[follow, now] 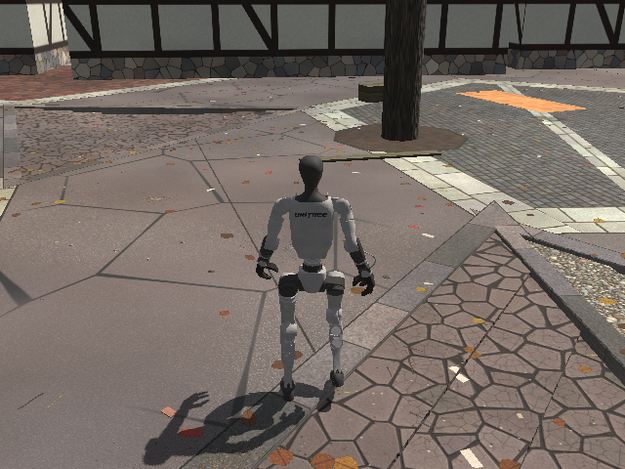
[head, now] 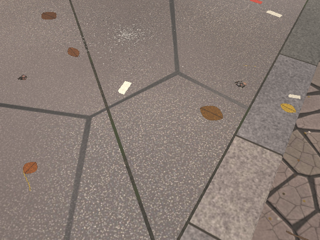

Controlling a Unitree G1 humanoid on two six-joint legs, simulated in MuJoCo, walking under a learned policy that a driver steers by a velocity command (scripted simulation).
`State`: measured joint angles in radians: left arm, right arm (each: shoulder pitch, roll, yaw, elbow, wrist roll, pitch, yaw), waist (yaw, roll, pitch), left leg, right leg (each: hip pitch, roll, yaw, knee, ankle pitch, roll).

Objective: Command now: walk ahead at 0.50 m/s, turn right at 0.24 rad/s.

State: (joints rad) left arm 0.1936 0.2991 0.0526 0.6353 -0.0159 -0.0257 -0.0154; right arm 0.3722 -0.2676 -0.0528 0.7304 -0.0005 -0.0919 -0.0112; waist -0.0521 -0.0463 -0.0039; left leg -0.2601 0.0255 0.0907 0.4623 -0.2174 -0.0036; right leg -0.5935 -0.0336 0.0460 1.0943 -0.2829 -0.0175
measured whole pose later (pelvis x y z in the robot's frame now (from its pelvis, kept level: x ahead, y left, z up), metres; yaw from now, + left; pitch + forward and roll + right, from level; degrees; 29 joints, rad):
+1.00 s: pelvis +0.52 +0.05 +0.01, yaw +23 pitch +2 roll +0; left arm 0.10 0.30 0.05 0.66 0.02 -0.10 0.01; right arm 0.32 -0.28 -0.06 0.71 0.01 -0.05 0.01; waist -0.05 -0.03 0.04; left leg -0.20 -0.14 -0.09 0.35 -0.16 0.11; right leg -0.67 -0.11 0.10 0.93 -0.19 0.06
